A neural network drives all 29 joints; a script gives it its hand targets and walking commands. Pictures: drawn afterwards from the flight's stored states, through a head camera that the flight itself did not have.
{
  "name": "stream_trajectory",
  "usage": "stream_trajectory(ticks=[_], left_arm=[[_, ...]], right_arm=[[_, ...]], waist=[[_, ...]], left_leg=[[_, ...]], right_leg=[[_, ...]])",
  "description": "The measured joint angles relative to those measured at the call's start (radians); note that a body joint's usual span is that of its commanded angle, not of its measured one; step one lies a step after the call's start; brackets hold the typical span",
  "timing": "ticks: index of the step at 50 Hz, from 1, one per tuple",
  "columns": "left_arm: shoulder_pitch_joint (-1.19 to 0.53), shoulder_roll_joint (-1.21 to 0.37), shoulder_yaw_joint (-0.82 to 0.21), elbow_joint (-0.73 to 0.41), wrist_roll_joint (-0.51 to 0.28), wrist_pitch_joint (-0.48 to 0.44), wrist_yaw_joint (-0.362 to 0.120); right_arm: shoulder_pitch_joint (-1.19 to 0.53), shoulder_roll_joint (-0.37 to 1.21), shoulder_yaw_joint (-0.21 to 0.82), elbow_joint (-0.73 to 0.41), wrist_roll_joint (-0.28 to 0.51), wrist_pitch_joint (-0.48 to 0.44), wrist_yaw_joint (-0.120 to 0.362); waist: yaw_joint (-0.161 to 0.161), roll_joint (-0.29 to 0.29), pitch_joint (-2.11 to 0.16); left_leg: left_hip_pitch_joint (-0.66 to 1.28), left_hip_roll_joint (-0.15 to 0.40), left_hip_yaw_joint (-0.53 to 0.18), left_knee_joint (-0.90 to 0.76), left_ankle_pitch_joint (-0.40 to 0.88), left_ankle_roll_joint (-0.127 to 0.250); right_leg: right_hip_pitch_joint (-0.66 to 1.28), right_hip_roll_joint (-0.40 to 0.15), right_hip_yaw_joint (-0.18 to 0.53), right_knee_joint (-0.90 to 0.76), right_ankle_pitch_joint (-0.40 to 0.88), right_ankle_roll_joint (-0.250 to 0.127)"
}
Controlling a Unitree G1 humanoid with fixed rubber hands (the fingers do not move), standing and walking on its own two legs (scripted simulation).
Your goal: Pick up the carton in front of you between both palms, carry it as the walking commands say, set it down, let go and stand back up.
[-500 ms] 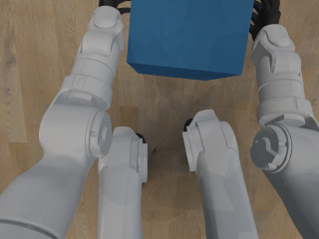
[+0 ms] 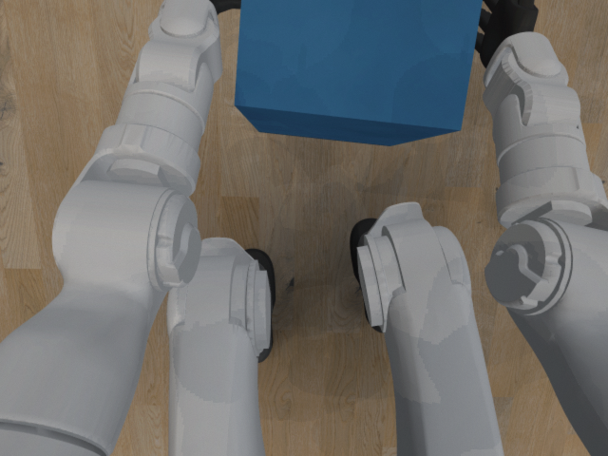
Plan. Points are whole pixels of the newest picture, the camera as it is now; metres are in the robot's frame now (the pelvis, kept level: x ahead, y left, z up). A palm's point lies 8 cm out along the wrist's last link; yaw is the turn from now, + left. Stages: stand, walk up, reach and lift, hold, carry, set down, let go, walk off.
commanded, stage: set down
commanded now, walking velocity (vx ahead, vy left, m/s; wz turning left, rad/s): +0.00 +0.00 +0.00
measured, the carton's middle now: (343, 46) +0.51 -0.10 -0.24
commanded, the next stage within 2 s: let go in 1.34 s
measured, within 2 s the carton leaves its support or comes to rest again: neither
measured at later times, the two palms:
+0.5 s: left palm out of the picture +0.57 +0.06 -0.12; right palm (588, 8) +0.48 -0.30 -0.12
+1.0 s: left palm out of the picture +0.57 +0.07 +0.03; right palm out of the picture +0.48 -0.31 +0.04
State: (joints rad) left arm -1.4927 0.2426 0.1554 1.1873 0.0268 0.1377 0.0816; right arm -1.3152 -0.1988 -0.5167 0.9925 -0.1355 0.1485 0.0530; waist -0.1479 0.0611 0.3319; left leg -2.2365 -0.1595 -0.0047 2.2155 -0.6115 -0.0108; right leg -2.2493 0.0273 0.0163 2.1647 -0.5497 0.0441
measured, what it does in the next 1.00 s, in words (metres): rises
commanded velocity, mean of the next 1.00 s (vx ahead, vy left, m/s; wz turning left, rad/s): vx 0.00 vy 0.00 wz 0.00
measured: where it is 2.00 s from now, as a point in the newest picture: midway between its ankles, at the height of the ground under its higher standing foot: (316, 309)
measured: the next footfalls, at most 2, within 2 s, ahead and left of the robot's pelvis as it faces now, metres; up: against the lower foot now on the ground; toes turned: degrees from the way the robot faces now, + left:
none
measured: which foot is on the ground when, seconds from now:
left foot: down 0.00-1.00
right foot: down 0.00-1.00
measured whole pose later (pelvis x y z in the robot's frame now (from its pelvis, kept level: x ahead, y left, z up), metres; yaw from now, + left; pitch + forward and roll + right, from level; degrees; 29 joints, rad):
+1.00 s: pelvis +0.01 -0.01 +0.14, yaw -1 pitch +46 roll +1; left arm -1.22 0.29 0.14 0.86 -0.02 0.23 0.10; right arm -1.06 -0.28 -0.34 0.78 0.12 0.18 -0.03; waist -0.14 0.04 -0.01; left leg -1.97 -0.08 -0.02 1.72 -0.55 -0.01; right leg -2.02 0.04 0.01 1.68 -0.46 0.00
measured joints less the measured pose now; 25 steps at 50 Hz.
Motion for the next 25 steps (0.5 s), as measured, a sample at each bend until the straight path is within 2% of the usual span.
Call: stream_trajectory(ticks=[3, 5, 8, 13, 19, 25], left_arm=[[0.002, 0.012, -0.033, -0.010, -0.027, -0.019, -0.005], [0.003, 0.031, -0.069, -0.016, -0.056, -0.034, 0.008], [0.007, 0.070, -0.115, -0.019, -0.108, -0.044, 0.022], [0.032, 0.121, -0.177, -0.059, -0.182, -0.051, 0.024], [0.066, 0.123, -0.189, -0.167, -0.200, -0.036, 0.038], [0.130, 0.104, -0.146, -0.282, -0.166, 0.021, 0.057]], right_arm=[[-0.024, -0.020, 0.010, 0.062, 0.018, -0.044, -0.013], [-0.038, -0.048, 0.037, 0.116, 0.054, -0.076, -0.043], [-0.042, -0.096, 0.088, 0.169, 0.136, -0.113, -0.079], [-0.034, -0.169, 0.185, 0.186, 0.277, -0.147, -0.089], [-0.010, -0.185, 0.244, 0.100, 0.359, -0.137, -0.102], [0.061, -0.149, 0.257, -0.068, 0.358, -0.069, -0.128]], waist=[[0.000, -0.007, 0.025], [0.002, -0.018, 0.044], [0.005, -0.034, 0.064], [0.013, -0.044, 0.067], [0.018, -0.050, 0.041], [0.016, -0.041, -0.027]], left_leg=[[0.008, 0.006, 0.003, 0.005, 0.002, 0.000], [0.014, 0.013, 0.003, 0.007, 0.002, 0.000], [0.018, 0.027, 0.001, 0.009, 0.000, -0.001], [0.006, 0.049, 0.001, 0.013, -0.004, 0.000], [0.001, 0.063, -0.001, 0.011, -0.007, -0.006], [0.049, 0.079, 0.004, -0.037, -0.016, -0.005]], right_leg=[[0.007, -0.003, -0.002, 0.005, 0.003, -0.001], [0.011, -0.004, -0.005, 0.006, 0.007, -0.004], [0.010, -0.009, -0.014, 0.005, 0.012, -0.013], [-0.009, -0.024, -0.032, 0.007, 0.019, -0.038], [-0.025, -0.026, -0.041, 0.006, 0.027, -0.054], [0.007, -0.006, -0.032, -0.041, 0.033, -0.055]])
